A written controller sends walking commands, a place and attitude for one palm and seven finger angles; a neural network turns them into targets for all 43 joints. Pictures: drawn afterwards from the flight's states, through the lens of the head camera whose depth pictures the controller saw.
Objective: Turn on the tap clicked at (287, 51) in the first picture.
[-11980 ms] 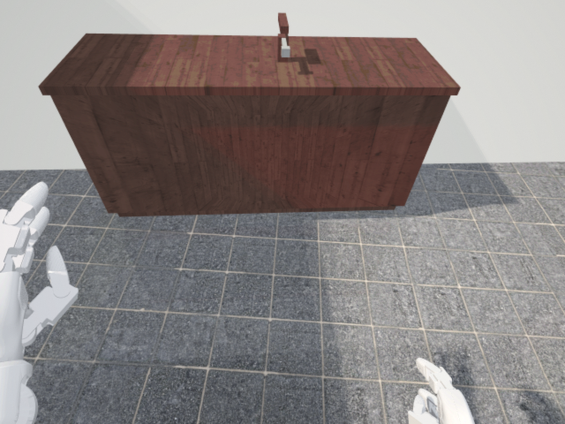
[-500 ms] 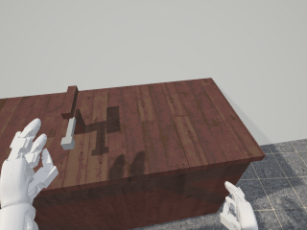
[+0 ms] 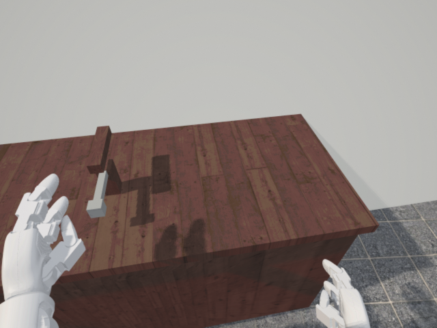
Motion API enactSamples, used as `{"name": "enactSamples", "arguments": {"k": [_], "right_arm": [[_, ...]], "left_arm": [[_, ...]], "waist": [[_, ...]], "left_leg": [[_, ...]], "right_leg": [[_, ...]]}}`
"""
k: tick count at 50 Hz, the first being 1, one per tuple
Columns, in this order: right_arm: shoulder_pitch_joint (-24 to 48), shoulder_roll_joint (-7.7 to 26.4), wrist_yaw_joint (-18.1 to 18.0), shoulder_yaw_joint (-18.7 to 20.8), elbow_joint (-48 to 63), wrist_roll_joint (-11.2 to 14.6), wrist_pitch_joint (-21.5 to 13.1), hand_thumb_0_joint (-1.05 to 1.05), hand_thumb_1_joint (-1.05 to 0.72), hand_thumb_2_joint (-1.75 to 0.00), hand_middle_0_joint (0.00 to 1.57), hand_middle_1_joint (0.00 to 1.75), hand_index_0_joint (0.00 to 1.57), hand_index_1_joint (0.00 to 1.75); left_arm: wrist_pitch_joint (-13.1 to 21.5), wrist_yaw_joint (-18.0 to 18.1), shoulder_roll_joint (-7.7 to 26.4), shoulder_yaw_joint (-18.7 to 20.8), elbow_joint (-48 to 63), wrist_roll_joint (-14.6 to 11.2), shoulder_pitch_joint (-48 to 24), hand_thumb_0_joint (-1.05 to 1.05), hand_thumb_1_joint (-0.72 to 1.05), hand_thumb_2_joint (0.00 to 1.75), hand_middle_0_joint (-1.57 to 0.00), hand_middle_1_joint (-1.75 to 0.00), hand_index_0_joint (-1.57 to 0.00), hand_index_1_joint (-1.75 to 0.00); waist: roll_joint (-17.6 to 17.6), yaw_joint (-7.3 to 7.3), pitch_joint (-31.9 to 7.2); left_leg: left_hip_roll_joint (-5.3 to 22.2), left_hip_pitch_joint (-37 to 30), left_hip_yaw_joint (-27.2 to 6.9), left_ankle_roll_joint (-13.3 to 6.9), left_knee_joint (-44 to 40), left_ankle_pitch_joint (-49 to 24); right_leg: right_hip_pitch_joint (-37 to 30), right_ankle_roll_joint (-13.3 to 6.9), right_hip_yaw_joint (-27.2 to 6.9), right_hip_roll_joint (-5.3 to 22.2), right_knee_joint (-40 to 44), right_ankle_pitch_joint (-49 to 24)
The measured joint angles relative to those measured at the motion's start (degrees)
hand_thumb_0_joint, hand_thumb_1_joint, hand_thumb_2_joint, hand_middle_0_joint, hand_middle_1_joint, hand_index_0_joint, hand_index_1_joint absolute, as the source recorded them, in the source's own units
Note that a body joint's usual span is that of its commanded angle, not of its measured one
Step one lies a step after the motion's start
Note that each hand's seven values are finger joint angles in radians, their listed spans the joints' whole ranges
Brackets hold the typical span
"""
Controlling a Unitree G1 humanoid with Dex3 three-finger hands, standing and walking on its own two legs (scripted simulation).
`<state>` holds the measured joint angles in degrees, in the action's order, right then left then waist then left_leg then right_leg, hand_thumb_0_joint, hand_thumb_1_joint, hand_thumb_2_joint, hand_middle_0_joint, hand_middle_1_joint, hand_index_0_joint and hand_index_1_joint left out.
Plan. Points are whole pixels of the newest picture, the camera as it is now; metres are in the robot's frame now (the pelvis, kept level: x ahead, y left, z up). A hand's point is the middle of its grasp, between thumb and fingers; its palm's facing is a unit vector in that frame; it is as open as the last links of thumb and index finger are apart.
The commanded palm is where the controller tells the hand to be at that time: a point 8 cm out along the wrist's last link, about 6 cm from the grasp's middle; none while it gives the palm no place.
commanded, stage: turn the palm inward beside the body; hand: left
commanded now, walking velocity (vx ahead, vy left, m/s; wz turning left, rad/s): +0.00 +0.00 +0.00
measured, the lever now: (96, 208) +0.31 +0.30 +0.04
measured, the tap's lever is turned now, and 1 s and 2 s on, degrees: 0 0 0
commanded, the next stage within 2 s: reach beside the lever's end, fingers flat in 0.22 s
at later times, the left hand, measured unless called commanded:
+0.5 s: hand (90, 240) +0.19 +0.22 +0.13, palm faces +0.48 -0.87 -0.12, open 7.4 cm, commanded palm +0.14 +0.27 +0.14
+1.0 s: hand (88, 235) +0.22 +0.25 +0.10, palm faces +0.49 -0.86 -0.12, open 7.5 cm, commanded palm +0.17 +0.30 +0.10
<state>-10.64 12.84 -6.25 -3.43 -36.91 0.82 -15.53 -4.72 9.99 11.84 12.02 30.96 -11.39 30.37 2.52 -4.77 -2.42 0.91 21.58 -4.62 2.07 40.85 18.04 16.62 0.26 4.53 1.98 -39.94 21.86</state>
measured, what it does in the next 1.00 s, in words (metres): stands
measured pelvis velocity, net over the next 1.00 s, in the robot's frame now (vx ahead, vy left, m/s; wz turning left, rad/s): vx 0.00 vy -0.01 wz -0.01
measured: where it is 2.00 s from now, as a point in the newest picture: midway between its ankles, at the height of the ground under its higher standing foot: outside the picture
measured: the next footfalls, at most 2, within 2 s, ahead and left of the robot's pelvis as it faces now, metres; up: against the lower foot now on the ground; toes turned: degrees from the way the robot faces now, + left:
none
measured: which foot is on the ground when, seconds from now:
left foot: down 0.00-1.00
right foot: down 0.00-1.00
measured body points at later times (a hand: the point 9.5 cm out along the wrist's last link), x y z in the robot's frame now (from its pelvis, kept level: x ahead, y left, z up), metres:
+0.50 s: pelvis +0.01 -0.01 +0.00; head -0.01 -0.03 +0.45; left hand +0.16 +0.27 +0.14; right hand +0.21 -0.23 -0.07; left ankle +0.04 +0.14 -0.72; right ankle +0.00 -0.12 -0.72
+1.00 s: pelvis +0.00 -0.01 +0.00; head +0.00 -0.02 +0.45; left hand +0.19 +0.29 +0.11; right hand +0.19 -0.23 -0.08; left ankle +0.04 +0.14 -0.72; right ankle +0.00 -0.12 -0.72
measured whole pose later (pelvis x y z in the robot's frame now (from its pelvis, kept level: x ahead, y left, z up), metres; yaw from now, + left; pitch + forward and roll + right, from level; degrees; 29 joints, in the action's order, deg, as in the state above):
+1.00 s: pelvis +0.00 -0.01 +0.00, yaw +0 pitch +1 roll -1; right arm -10.1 12.8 -6.3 -1.8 -39.4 0.7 -14.2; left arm 4.7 8.7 11.9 15.9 11.1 -11.9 21.3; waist 2.1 -3.0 -1.6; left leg 1.4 23.6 -4.5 2.6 40.0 17.4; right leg 19.2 -0.3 4.3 1.5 -40.0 21.5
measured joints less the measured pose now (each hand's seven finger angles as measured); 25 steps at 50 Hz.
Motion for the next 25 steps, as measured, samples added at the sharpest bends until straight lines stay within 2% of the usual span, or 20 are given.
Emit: {"name": "enactSamples", "arguments": {"k": [12,19,25], "right_arm": [[0.0,0.0,-0.1,0.3,0.2,0.1,1.3,0.01,-0.90,-0.90,0.20,0.30,0.20,0.30],[-0.3,0.2,0.0,0.6,0.1,0.0,1.2,0.01,-0.90,-0.90,0.20,0.30,0.20,0.30],[-0.1,0.0,-0.4,0.7,-0.6,0.1,2.0,0.01,-0.90,-0.90,0.20,0.30,0.20,0.30]], "left_arm": [[-0.3,-0.2,-0.8,0.3,-1.6,-0.5,-0.1,0.01,0.89,0.90,-0.20,-0.30,-0.21,-0.30],[1.4,-0.2,-0.7,-0.2,-1.4,0.0,0.1,0.01,0.89,0.90,-0.20,-0.30,-0.21,-0.30],[1.7,-0.9,-0.6,1.2,-5.5,-0.9,-1.2,0.01,0.89,0.90,-0.20,-0.30,-0.21,-0.30]], "waist": [[0.1,-0.20,0.0],[0.5,0.02,0.1],[0.4,0.22,0.0]], "left_leg": [[0.4,-1.1,-0.3,0.5,-1.3,0.0],[0.6,-1.4,-0.4,0.7,-1.4,0.1],[0.8,-1.5,-0.4,0.8,-2.0,-0.1]], "right_leg": [[-1.0,-0.5,0.3,-0.4,1.0,0.2],[-1.4,-0.7,0.5,-0.6,1.1,0.4],[-1.2,-0.9,0.4,-0.8,1.3,0.3]]}}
